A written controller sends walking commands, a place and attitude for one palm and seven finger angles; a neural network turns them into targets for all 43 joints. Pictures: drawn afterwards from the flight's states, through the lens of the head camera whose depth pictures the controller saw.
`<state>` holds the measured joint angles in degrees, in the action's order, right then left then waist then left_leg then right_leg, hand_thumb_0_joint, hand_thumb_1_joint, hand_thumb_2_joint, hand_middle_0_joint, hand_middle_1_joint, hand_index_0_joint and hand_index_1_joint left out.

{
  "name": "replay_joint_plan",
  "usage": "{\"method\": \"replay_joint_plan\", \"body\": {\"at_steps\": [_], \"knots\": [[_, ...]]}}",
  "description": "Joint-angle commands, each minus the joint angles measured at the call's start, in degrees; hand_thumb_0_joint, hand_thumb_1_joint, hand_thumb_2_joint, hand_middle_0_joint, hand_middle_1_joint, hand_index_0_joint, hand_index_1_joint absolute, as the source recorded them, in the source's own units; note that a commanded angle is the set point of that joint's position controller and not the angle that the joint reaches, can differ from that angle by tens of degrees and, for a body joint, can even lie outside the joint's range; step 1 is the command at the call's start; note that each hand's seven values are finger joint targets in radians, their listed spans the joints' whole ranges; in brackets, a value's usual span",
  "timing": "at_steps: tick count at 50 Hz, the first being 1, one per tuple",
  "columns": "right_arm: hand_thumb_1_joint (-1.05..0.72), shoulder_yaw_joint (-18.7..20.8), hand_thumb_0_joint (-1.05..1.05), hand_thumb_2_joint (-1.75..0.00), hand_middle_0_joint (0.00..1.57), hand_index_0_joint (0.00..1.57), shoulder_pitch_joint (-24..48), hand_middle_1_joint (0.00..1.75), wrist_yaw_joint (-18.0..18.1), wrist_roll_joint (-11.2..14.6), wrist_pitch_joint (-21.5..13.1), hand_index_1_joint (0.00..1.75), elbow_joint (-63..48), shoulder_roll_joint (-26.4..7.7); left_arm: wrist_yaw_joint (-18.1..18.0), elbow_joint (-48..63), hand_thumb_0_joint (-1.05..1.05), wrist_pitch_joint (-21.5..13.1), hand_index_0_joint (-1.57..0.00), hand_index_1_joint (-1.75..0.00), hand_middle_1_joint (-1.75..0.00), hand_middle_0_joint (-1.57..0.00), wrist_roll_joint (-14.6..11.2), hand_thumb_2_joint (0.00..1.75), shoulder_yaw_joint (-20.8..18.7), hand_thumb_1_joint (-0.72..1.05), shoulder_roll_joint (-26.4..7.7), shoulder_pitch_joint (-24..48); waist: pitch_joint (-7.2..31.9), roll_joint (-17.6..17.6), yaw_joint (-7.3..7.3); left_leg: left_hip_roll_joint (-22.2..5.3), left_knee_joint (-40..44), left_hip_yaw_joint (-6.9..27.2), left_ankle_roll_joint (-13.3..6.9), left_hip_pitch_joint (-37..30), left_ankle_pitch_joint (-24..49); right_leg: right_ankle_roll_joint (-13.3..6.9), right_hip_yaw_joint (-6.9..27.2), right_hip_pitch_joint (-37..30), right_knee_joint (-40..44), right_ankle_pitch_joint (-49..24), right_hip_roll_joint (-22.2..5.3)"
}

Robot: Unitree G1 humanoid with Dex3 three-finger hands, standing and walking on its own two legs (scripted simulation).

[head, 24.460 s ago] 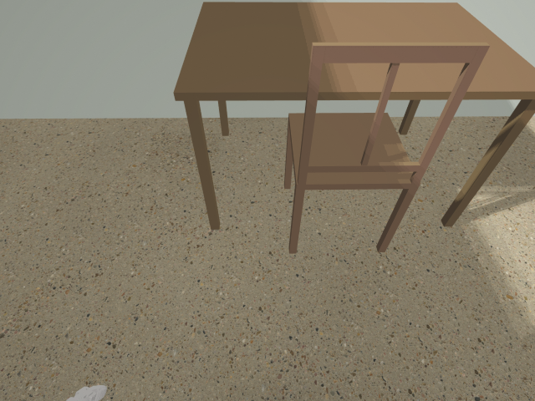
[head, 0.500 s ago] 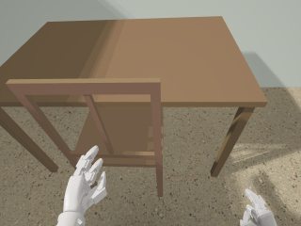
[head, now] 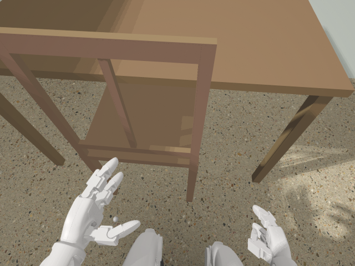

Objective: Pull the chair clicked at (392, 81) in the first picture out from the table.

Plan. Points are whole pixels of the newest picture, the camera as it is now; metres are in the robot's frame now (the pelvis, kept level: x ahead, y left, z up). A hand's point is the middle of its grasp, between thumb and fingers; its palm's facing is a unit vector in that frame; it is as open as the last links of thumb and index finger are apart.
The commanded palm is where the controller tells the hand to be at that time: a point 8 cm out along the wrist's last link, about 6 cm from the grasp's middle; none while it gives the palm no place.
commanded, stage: raise the hand toward the chair's back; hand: left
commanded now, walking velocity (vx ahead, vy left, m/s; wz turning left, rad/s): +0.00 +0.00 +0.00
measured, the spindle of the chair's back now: (122, 112) +0.47 +0.17 +0.03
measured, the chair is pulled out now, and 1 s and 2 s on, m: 0.00 0.00 0.00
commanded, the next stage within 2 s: aim the fingers beside a spindle in 1.30 s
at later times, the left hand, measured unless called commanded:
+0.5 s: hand (69, 196) +0.24 +0.21 +0.08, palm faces +0.06 -1.00 -0.07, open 16.4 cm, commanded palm +0.21 +0.26 +0.07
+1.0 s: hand (76, 186) +0.26 +0.22 +0.06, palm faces -0.08 -1.00 -0.03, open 16.9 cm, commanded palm +0.24 +0.28 +0.07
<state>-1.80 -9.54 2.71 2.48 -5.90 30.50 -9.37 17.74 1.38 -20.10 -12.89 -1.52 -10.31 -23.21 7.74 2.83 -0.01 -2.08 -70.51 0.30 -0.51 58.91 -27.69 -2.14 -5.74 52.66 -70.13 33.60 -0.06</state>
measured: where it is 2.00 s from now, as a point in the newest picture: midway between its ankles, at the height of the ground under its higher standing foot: outside the picture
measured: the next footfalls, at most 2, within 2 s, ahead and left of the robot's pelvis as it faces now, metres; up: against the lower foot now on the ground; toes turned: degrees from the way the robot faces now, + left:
none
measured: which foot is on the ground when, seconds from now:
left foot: down 0.00-1.00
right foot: down 0.00-1.00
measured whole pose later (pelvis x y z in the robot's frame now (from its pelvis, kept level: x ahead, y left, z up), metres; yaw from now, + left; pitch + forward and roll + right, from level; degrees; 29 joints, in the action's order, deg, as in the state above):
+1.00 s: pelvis +0.02 +0.02 +0.03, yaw +0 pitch +15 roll -3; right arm -0.4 -14.2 3.0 2.7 -8.2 31.0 -14.7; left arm 19.1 -6.7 -17.6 -16.8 -12.2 -16.7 -17.5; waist 8.2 2.2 2.8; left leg -1.6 -62.0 -0.5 -2.1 51.3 -26.2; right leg -0.2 -5.0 44.3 -59.2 30.2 -0.1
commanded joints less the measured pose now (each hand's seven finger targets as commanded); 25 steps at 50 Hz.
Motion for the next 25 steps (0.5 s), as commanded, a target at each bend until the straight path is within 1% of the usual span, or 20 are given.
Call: {"method": "replay_joint_plan", "body": {"at_steps": [1, 2, 3, 4, 5, 6, 8, 9, 10, 12, 13, 15, 17, 18, 20, 21, 22, 23, 24, 25], "knots": [[-0.90, 5.7, 0.00, -0.90, 0.20, 0.20, 3.1, 0.30, 1.2, -0.2, -3.2, 0.30, -12.0, -7.7, -8.3, 20.5, 0.00, -2.2, -0.10, -0.15, -0.15, -0.10, -2.7, 0.49, -11.2, -0.06, -7.2, -6.8, 18.8, -2.5, -2.81, 1.2, 13.1, 1.4, -1.5, -17.2, 13.9, 1.1, 3.6, -13.6, 14.6, -15.8, 0.2], [-0.90, 5.8, 0.00, -0.90, 0.20, 0.20, 3.1, 0.30, 1.2, -0.5, -3.3, 0.30, -11.1, -7.6, -10.3, 21.0, 0.00, -3.7, -0.10, -0.15, -0.15, -0.10, -2.0, 0.48, -12.3, -0.08, -8.0, -6.8, 17.7, -2.3, -3.04, 0.9, 13.4, 1.6, -1.3, -17.0, 14.4, 0.8, 2.4, -12.5, 14.1, -15.4, 0.7], [-0.90, 5.7, 0.00, -0.90, 0.20, 0.20, 2.1, 0.30, 1.1, -0.7, -3.6, 0.30, -10.6, -7.5, -11.4, 21.9, 0.00, -5.7, -0.10, -0.14, -0.14, -0.10, -1.4, 0.47, -10.0, -0.10, -6.1, -6.2, 16.3, -2.1, -1.92, 0.7, 13.6, 1.7, -1.2, -17.3, 14.8, 0.7, 1.9, -10.5, 13.7, -15.1, 0.8], [-0.90, 5.8, 0.00, -0.90, 0.20, 0.20, 1.7, 0.30, 0.8, -1.0, -3.8, 0.30, -9.6, -7.8, -12.0, 20.6, 0.00, -7.3, -0.10, -0.14, -0.14, -0.10, -0.7, 0.46, -8.8, -0.13, -5.8, -5.5, 14.5, -1.5, -0.91, 0.6, 13.2, 1.9, -1.2, -16.6, 13.6, 0.7, 1.7, -8.1, 13.4, -13.5, 0.9], [-0.90, 5.7, 0.00, -0.90, 0.20, 0.20, 1.4, 0.30, 0.5, -1.2, -4.2, 0.30, -8.7, -8.3, -11.9, 19.6, 0.00, -9.2, -0.10, -0.14, -0.14, -0.10, 0.0, 0.45, -6.6, -0.15, -4.9, -3.8, 12.1, -0.8, 0.63, 0.4, 12.8, 2.3, -1.0, -16.4, 12.4, 0.7, 1.3, -5.3, 13.2, -11.8, 0.9], [-0.90, 5.7, 0.00, -0.90, 0.20, 0.20, 1.3, 0.30, 0.3, -1.4, -4.6, 0.30, -8.2, -9.0, -11.3, 17.8, 0.00, -10.6, -0.09, -0.13, -0.13, -0.09, 0.5, 0.44, -5.1, -0.17, -4.6, -2.7, 10.7, 0.1, 1.68, 0.4, 12.3, 2.5, -1.0, -15.6, 10.3, 0.7, 1.5, -3.1, 13.2, -9.6, 0.8], [-0.90, 5.6, 0.00, -0.90, 0.20, 0.20, 1.1, 0.30, 0.1, -1.1, -5.1, 0.30, -7.5, -10.2, -9.1, 11.5, 0.00, -11.1, -0.09, -0.12, -0.12, -0.09, 1.3, 0.42, -1.9, -0.22, -3.1, -2.7, 6.0, -2.0, 3.80, 0.5, 12.0, 2.8, -1.1, -12.4, 5.0, 0.9, 2.1, -0.4, 14.4, -4.9, 0.6], [-0.90, 5.8, 0.00, -0.90, 0.20, 0.20, 0.7, 0.30, 0.3, -0.8, -5.2, 0.30, -7.6, -11.0, -7.7, 9.2, 0.00, -10.8, -0.09, -0.12, -0.12, -0.09, 1.2, 0.41, -1.9, -0.24, -3.6, -3.2, 5.6, -3.2, 4.06, 0.5, 12.1, 2.9, -1.1, -11.4, 2.5, 1.0, 2.6, -0.2, 15.0, -2.7, 0.5], [-0.90, 5.8, 0.00, -0.90, 0.20, 0.20, 0.5, 0.30, 0.4, -0.5, -5.4, 0.30, -8.3, -11.8, -6.1, 8.6, 0.00, -10.1, -0.08, -0.12, -0.12, -0.08, 1.0, 0.40, -1.6, -0.27, -4.3, -3.1, 6.2, -2.7, 3.96, 0.7, 12.5, 2.9, -1.1, -11.4, 0.9, 0.9, 3.0, -0.5, 15.5, -1.5, 0.4], [-0.90, 6.0, 0.00, -0.90, 0.20, 0.20, 0.4, 0.30, 0.8, 0.0, -5.4, 0.30, -8.9, -12.3, -4.5, 8.1, 0.00, -8.1, -0.08, -0.11, -0.11, -0.08, 0.4, 0.38, -4.9, -0.31, -7.9, -3.1, 8.9, -1.8, 2.58, 0.9, 13.6, 2.6, -1.2, -12.4, 1.0, 0.8, 3.8, -3.3, 16.5, -1.5, 0.2], [-0.90, 6.0, 0.00, -0.90, 0.20, 0.20, 0.1, 0.30, 0.9, 0.1, -5.5, 0.30, -9.8, -12.4, -4.2, 11.3, 0.00, -7.6, -0.08, -0.11, -0.11, -0.08, -0.2, 0.37, -6.2, -0.34, -9.1, -2.4, 11.9, -0.3, 1.88, 1.0, 14.6, 2.5, -1.2, -14.5, 2.2, 0.8, 3.3, -5.0, 16.4, -2.9, 0.2], [-0.90, 6.2, 0.00, -0.90, 0.20, 0.20, 0.1, 0.30, 1.3, 0.1, -5.5, 0.30, -10.4, -11.9, -5.3, 15.8, 0.00, -6.9, -0.07, -0.10, -0.10, -0.07, -1.7, 0.35, -10.6, -0.38, -11.7, -2.0, 16.0, 0.8, 0.27, 0.9, 15.4, 2.2, -1.3, -17.6, 6.1, 0.7, 3.0, -8.2, 16.4, -6.4, 0.4], [-0.90, 6.1, 0.00, -0.90, 0.20, 0.20, -0.1, 0.30, 1.4, -0.2, -5.4, 0.30, -9.8, -11.1, -8.0, 19.5, 0.00, -7.5, -0.07, -0.09, -0.09, -0.07, -2.3, 0.33, -14.4, -0.43, -13.8, -1.6, 17.7, 3.2, -0.96, 0.6, 16.3, 2.6, -0.9, -20.6, 10.7, 0.3, 1.7, -9.5, 15.5, -10.2, 0.8], [-0.90, 5.8, 0.00, -0.90, 0.20, 0.20, -0.1, 0.30, 1.2, -0.4, -5.6, 0.30, -9.9, -10.6, -9.0, 21.4, 0.00, -8.2, -0.06, -0.09, -0.09, -0.06, -2.8, 0.32, -13.2, -0.45, -11.8, -1.8, 17.3, 4.7, -0.87, 0.5, 16.5, 2.8, -0.7, -22.3, 12.8, 0.2, 1.3, -9.2, 15.2, -11.6, 0.9], [-0.90, 5.6, 0.00, -0.90, 0.20, 0.20, -0.1, 0.30, 0.7, -0.7, -5.3, 0.30, -8.8, -10.2, -10.8, 19.0, 0.00, -9.1, -0.06, -0.08, -0.08, -0.06, -2.6, 0.30, -11.7, -0.50, -9.4, -1.1, 14.2, 4.2, 0.28, 0.2, 16.4, 3.3, -0.3, -22.6, 14.1, 0.3, 0.4, -7.2, 14.9, -12.2, 1.0], [-0.90, 5.5, 0.00, -0.90, 0.20, 0.20, -0.2, 0.30, 0.4, -0.8, -5.1, 0.30, -8.5, -10.6, -10.9, 16.5, 0.00, -9.2, -0.06, -0.08, -0.08, -0.06, -2.1, 0.30, -10.8, -0.50, -8.9, -0.5, 12.3, 3.5, 1.22, 0.0, 16.1, 3.6, -0.3, -21.9, 13.3, 0.4, 0.3, -5.8, 15.0, -11.7, 1.1], [-0.90, 5.5, 0.00, -0.90, 0.20, 0.20, -0.3, 0.30, 0.2, -0.9, -5.0, 0.30, -8.1, -10.8, -10.5, 13.9, 0.00, -9.0, -0.06, -0.08, -0.08, -0.06, -1.3, 0.30, -9.9, -0.50, -8.3, -0.4, 11.0, 2.9, 1.89, 0.0, 15.8, 3.7, -0.4, -21.2, 12.9, 0.5, 0.4, -5.2, 15.2, -11.5, 1.2], [-0.90, 5.4, 0.00, -0.90, 0.20, 0.20, -0.4, 0.30, 0.0, -0.9, -4.7, 0.30, -8.1, -11.3, -9.6, 10.4, 0.00, -8.2, -0.06, -0.08, -0.08, -0.06, -0.5, 0.30, -8.1, -0.50, -7.3, -0.2, 8.4, 2.0, 2.87, -0.1, 15.8, 3.8, -0.3, -20.0, 10.7, 0.7, 0.2, -3.6, 15.4, -10.2, 1.2], [-0.90, 5.3, 0.00, -0.90, 0.20, 0.20, -0.6, 0.30, -0.1, -0.8, -4.4, 0.30, -8.3, -12.0, -8.1, 7.8, 0.00, -7.3, -0.06, -0.08, -0.08, -0.06, -0.1, 0.30, -6.8, -0.50, -7.1, 0.9, 7.1, 0.5, 3.66, 0.0, 15.9, 3.9, -0.4, -18.5, 8.0, 0.9, 0.3, -2.9, 15.7, -9.0, 1.1], [-0.90, 5.2, 0.00, -0.90, 0.20, 0.20, -0.7, 0.30, -0.1, -0.6, -4.2, 0.30, -8.7, -12.5, -6.5, 5.7, 0.00, -6.3, -0.06, -0.08, -0.08, -0.06, 0.0, 0.30, -6.4, -0.50, -7.3, 1.6, 5.9, 0.0, 3.65, 0.2, 16.2, 3.9, -0.5, -17.4, 6.0, 0.8, 0.5, -3.0, 16.2, -8.0, 1.1]]}}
